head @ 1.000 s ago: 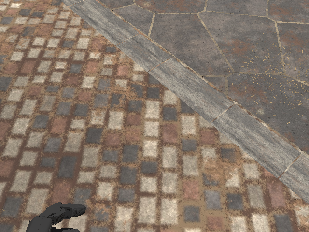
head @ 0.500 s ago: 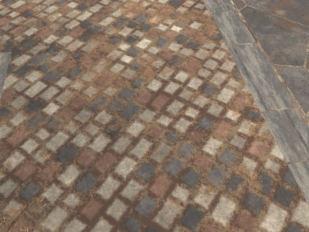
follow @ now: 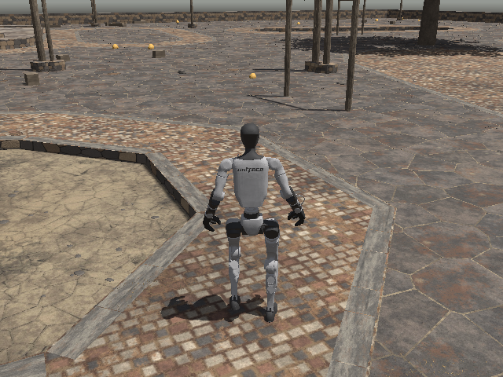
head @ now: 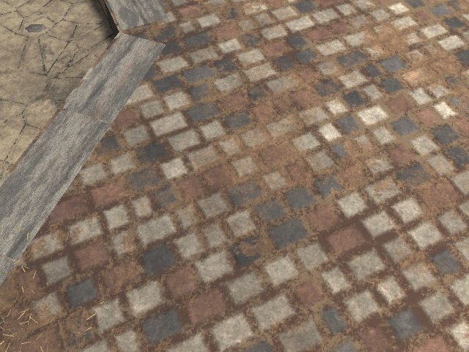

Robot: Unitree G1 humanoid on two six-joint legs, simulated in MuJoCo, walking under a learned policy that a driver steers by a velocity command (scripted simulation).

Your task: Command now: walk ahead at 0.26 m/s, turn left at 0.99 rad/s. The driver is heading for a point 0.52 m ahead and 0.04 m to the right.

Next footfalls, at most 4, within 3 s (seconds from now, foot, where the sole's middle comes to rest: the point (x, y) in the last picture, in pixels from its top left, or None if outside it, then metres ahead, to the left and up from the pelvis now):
0.20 left None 0.24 0.10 -0.77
0.58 right None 0.27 -0.15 -0.77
1.28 right None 0.24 -0.19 -0.77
1.78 left None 0.28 0.03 -0.77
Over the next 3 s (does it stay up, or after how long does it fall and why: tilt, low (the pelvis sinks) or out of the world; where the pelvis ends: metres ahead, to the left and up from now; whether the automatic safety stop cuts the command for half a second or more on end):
stays up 0.35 -0.01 0.00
